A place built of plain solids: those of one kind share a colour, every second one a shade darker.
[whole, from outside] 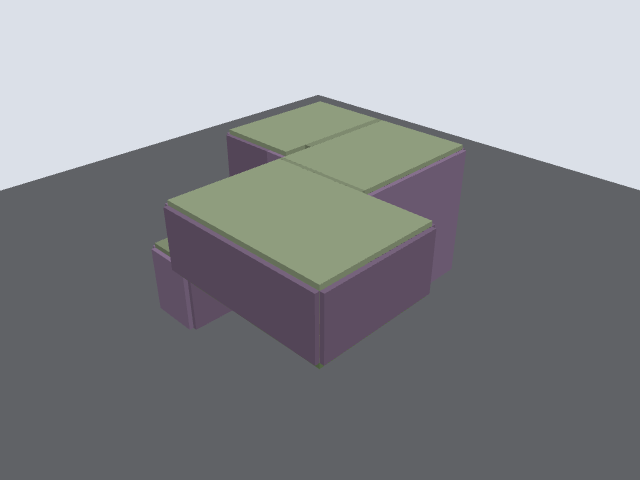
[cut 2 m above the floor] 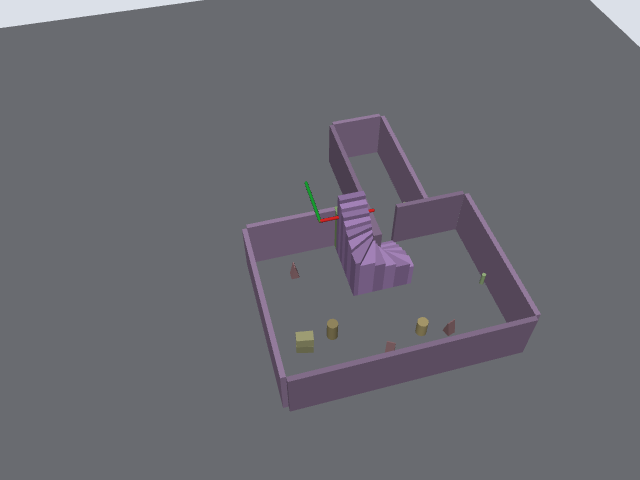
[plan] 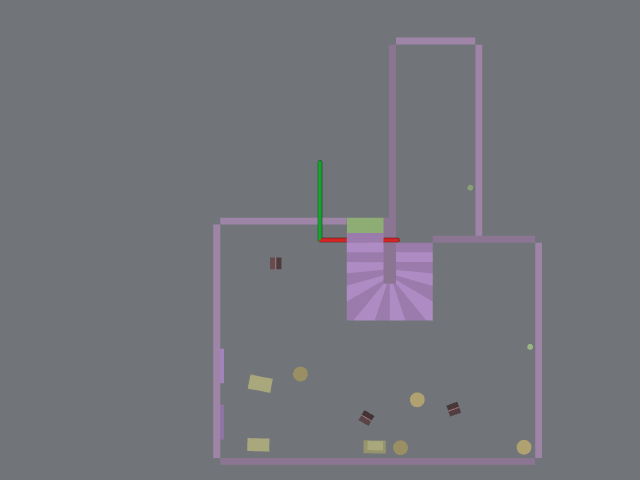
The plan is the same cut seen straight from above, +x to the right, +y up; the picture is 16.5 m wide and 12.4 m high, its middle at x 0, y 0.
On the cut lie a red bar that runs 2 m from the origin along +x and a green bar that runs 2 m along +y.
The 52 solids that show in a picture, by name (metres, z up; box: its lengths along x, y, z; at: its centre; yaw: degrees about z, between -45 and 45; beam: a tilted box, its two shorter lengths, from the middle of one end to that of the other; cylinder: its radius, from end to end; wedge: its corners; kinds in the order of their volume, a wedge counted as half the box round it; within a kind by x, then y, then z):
{
 "wall_1": {"box": [0.18, 5.05, 2.5], "at": [-5.65, 3.1, 4.44]},
 "wall_2": {"box": [0.18, 6.03, 5.74], "at": [-2.67, -2.62, 2.82]},
 "wall_3": {"box": [7.2, 0.18, 2.5], "at": [-1.96, 5.72, 4.44]},
 "wall_4": {"box": [3.27, 0.18, 3.0], "at": [-0.94, 0.49, 1.45]},
 "wall_5": {"box": [8.14, 0.18, 5.74], "at": [1.49, -5.72, 2.82]},
 "wall_6": {"box": [0.32, 1.71, 5.99], "at": [1.8, -0.28, 2.69]},
 "wall_7": {"box": [0.18, 4.94, 2.85], "at": [1.87, 2.58, 1.38]},
 "wall_8": {"box": [0.95, 0.18, 2.88], "at": [2.44, 0.02, 4.25]},
 "wall_9": {"box": [2.05, 0.18, 2.85], "at": [2.99, 5.14, 1.38]},
 "wall_10": {"box": [0.18, 4.94, 2.85], "at": [4.1, 2.58, 1.38]},
 "wall_11": {"box": [2.65, 0.18, 5.74], "at": [4.23, 0.02, 2.82]},
 "wall_12": {"box": [0.18, 5.56, 5.74], "at": [5.65, -2.85, 2.82]},
 "roof_1": {"box": [7.2, 5.05, 0.2], "at": [-1.96, 3.1, 5.79]},
 "roof_2": {"box": [4.22, 6.03, 0.2], "at": [-0.47, -2.62, 5.79]},
 "roof_3": {"box": [4.22, 0.18, 0.2], "at": [-0.47, 0.49, 5.79]},
 "roof_4": {"box": [0.32, 4.5, 0.2], "at": [1.8, -3.38, 5.79]},
 "roof_5": {"box": [2.05, 4.94, 0.2], "at": [2.99, 2.58, 2.9]},
 "roof_6": {"box": [3.6, 5.56, 0.2], "at": [3.76, -2.85, 5.79]},
 "floor_1": {"box": [7.2, 5.05, 0.23], "at": [-1.96, 3.1, 3.07]},
 "floor_2": {"box": [0.95, 0.4, 3.24], "at": [1.17, 0.38, 1.57]},
 "tread_1": {"wedge": [[0.69, -2.08, -0.05], [0.69, -2.08, 1.91], [0.69, -1.59, -0.05], [0.69, -1.59, 1.91], [0.86, -2.08, -0.05], [0.86, -2.08, 1.92], [1.8, -0.94, -0.05], [1.8, -0.94, 1.92]]},
 "tread_2": {"wedge": [[0.69, -1.59, -0.05], [0.69, -1.59, 2.09], [0.69, -1.18, -0.05], [0.69, -1.18, 2.09], [1.64, -1.04, -0.05], [1.64, -1.04, 2.09], [1.64, -0.91, -0.05], [1.64, -0.91, 2.09]]},
 "tread_3": {"wedge": [[0.69, -1.18, -0.05], [0.69, -1.18, 2.27], [0.69, -0.86, -0.05], [0.69, -0.86, 2.27], [1.64, -0.91, -0.05], [1.64, -0.91, 2.27], [1.64, -0.76, -0.05], [1.64, -0.76, 2.27]]},
 "tread_4": {"wedge": [[0.69, -0.86, -0.05], [0.69, -0.86, 2.45], [0.69, -0.57, -0.05], [0.69, -0.57, 2.45], [1.64, -0.77, -0.05], [1.64, -0.77, 2.45], [1.64, -0.57, -0.05], [1.64, -0.57, 2.45]]},
 "tread_5": {"wedge": [[0.69, -0.57, -0.05], [0.69, -0.57, 2.62], [0.69, -0.31, -0.05], [0.69, -0.31, 2.62], [1.64, -0.57, -0.05], [1.64, -0.57, 2.62], [1.64, -0.31, -0.05], [1.64, -0.31, 2.62]]},
 "tread_6": {"wedge": [[0.69, -0.32, -0.05], [0.69, -0.32, 2.81], [0.69, -0.07, -0.05], [0.69, -0.07, 2.81], [1.64, -0.32, -0.05], [1.64, -0.32, 2.81], [1.64, -0.06, -0.05], [1.64, -0.06, 2.81]]},
 "tread_7": {"wedge": [[0.69, -0.07, -0.05], [0.69, -0.07, 2.98], [0.69, 0.18, -0.05], [0.69, 0.18, 2.98], [1.64, -0.07, -0.05], [1.64, -0.07, 2.99], [1.64, 0.18, -0.05], [1.64, 0.18, 2.98]]},
 "tread_8": {"wedge": [[0.85, -2.08, -0.05], [0.85, -2.08, 1.73], [1.41, -2.08, -0.05], [1.41, -2.08, 1.73], [1.64, -1.13, -0.05], [1.64, -1.13, 1.73], [1.73, -1.13, -0.05], [1.73, -1.13, 1.74]]},
 "tread_9": {"wedge": [[1.41, -2.08, -0.05], [1.41, -2.08, 1.55], [1.73, -1.13, -0.05], [1.73, -1.13, 1.55], [1.8, -2.08, -0.05], [1.8, -2.08, 1.56], [1.8, -1.13, -0.05], [1.8, -1.13, 1.55]]},
 "tread_10": {"wedge": [[1.8, -2.08, -0.05], [1.8, -2.08, 1.38], [1.8, -1.13, -0.05], [1.8, -1.13, 1.39], [1.88, -1.13, -0.05], [1.88, -1.13, 1.39], [2.21, -2.08, -0.05], [2.21, -2.08, 1.39]]},
 "tread_11": {"wedge": [[1.81, -0.94, -0.05], [1.81, -0.94, 1.04], [2.75, -2.08, -0.05], [2.75, -2.08, 1.03], [2.91, -2.08, -0.05], [2.91, -2.08, 1.03], [2.91, -1.59, -0.05], [2.91, -1.59, 1.03]]},
 "tread_12": {"wedge": [[1.88, -1.13, -0.05], [1.88, -1.13, 1.21], [1.96, -1.12, -0.05], [1.96, -1.12, 1.21], [2.21, -2.08, -0.05], [2.21, -2.08, 1.21], [2.75, -2.08, -0.05], [2.75, -2.08, 1.21]]},
 "tread_13": {"wedge": [[1.96, -1.03, -0.05], [1.96, -1.03, 0.86], [1.96, -0.92, -0.05], [1.96, -0.92, 0.86], [2.91, -1.59, -0.05], [2.91, -1.59, 0.85], [2.91, -1.18, -0.05], [2.91, -1.18, 0.86]]},
 "tread_14": {"wedge": [[1.96, -0.92, -0.05], [1.96, -0.92, 0.68], [1.96, -0.77, -0.05], [1.96, -0.77, 0.68], [2.91, -1.19, -0.05], [2.91, -1.19, 0.68], [2.91, -0.86, -0.05], [2.91, -0.86, 0.68]]},
 "tread_15": {"wedge": [[1.96, -0.78, -0.05], [1.96, -0.78, 0.5], [1.96, -0.57, -0.05], [1.96, -0.57, 0.5], [2.91, -0.87, -0.05], [2.91, -0.87, 0.5], [2.91, -0.57, -0.05], [2.91, -0.57, 0.5]]},
 "tread_16": {"wedge": [[1.96, -0.57, -0.05], [1.96, -0.57, 0.32], [1.96, -0.32, -0.05], [1.96, -0.32, 0.32], [2.91, -0.57, -0.05], [2.91, -0.57, 0.32], [2.91, -0.31, -0.05], [2.91, -0.31, 0.32]]},
 "tread_17": {"wedge": [[1.96, -0.32, -0.05], [1.96, -0.32, 0.15], [1.96, -0.07, -0.05], [1.96, -0.07, 0.15], [2.91, -0.32, -0.05], [2.91, -0.32, 0.15], [2.91, -0.07, -0.05], [2.91, -0.07, 0.15]]},
 "carton_1": {"box": [0.57, 0.34, 0.37], "at": [-1.59, -5.29, 0.14], "yaw": -1.5},
 "carton_2": {"box": [0.59, 0.36, 0.45], "at": [-1.54, -3.71, 0.18], "yaw": -14.0},
 "carton_3": {"box": [0.59, 0.36, 0.4], "at": [-1.54, -3.71, 0.6], "yaw": -9.7},
 "carton_4": {"box": [0.58, 0.34, 0.3], "at": [1.41, -5.35, 0.1], "yaw": -0.5},
 "carton_5": {"box": [0.4, 0.24, 0.18], "at": [1.43, -5.31, 0.34], "yaw": -1.4},
 "bin_1": {"cylinder": 0.19, "from": [-0.51, -3.46, 0.0], "to": [-0.51, -3.46, 0.75]},
 "bin_2": {"cylinder": 0.19, "from": [2.08, -5.36, 0.0], "to": [2.08, -5.36, 0.62]},
 "bin_3": {"cylinder": 0.19, "from": [2.51, -4.13, 0.0], "to": [2.51, -4.13, 0.62]},
 "bin_4": {"cylinder": 0.19, "from": [5.27, -5.35, 0.0], "to": [5.27, -5.35, 0.75]},
 "sign_1": {"wedge": [[-1.29, -0.76, 0.0], [-1.29, -0.46, 0.0], [-1.16, -0.75, 0.62], [-1.16, -0.45, 0.62], [-1.13, -0.75, 0.62], [-1.13, -0.45, 0.62], [-0.99, -0.75, 0.0], [-0.99, -0.45, 0.0]]},
 "sign_2": {"wedge": [[1.0, -4.65, 0.0], [1.06, -4.54, 0.62], [1.08, -4.51, 0.62], [1.15, -4.39, 0.0], [1.25, -4.8, 0.0], [1.32, -4.69, 0.62], [1.34, -4.66, 0.62], [1.41, -4.55, 0.0]]},
 "sign_3": {"wedge": [[3.26, -4.28, 0.0], [3.31, -4.41, 0.62], [3.32, -4.43, 0.62], [3.36, -4.56, 0.0], [3.55, -4.18, 0.0], [3.59, -4.31, 0.62], [3.6, -4.33, 0.62], [3.65, -4.46, 0.0]]},
 "radiator_1": {"box": [0.1, 0.9, 0.45], "at": [-2.53, -4.71, 0.38]},
 "radiator_2": {"box": [0.1, 0.9, 0.45], "at": [-2.53, -3.26, 0.38]},
 "extinguisher_1": {"cylinder": 0.07, "from": [5.43, -2.76, 0.0], "to": [5.43, -2.76, 0.52]}
}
